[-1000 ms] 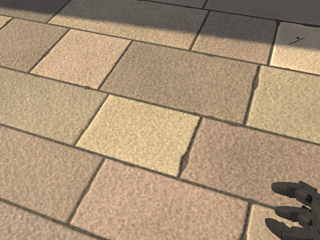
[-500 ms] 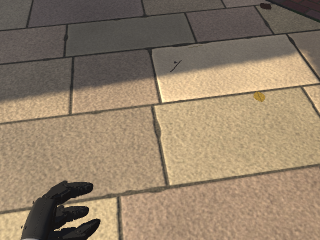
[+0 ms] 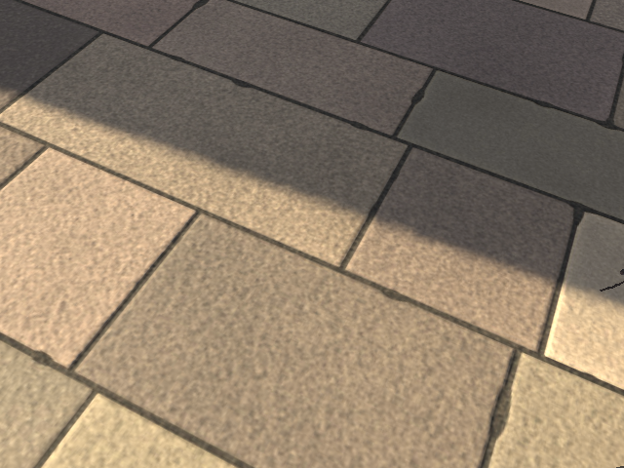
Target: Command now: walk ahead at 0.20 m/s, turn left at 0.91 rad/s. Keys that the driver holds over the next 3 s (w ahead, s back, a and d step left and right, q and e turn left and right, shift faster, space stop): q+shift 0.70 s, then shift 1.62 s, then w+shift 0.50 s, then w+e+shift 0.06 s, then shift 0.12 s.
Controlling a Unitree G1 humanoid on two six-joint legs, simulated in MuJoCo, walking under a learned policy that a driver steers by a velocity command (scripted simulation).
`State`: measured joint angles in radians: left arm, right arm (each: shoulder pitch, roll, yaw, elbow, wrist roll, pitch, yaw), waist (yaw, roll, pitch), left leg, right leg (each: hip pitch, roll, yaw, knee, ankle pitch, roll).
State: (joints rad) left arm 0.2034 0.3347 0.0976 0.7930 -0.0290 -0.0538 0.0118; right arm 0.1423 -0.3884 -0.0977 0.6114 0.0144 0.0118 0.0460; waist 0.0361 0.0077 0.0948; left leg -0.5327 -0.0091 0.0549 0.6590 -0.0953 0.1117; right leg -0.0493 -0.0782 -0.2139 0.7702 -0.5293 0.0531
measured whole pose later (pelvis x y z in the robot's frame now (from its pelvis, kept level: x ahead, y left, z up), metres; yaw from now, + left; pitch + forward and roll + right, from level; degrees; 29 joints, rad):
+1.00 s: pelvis +0.16 -0.04 +0.03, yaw +51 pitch +2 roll -2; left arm 0.15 0.34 0.07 0.77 0.00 0.02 0.00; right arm 0.14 -0.29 -0.04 0.57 -0.01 0.05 0.00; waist 0.04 -0.03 0.07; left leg -0.29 0.01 -0.01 0.54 -0.28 0.03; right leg -0.40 -0.08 -0.08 0.86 -0.50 0.06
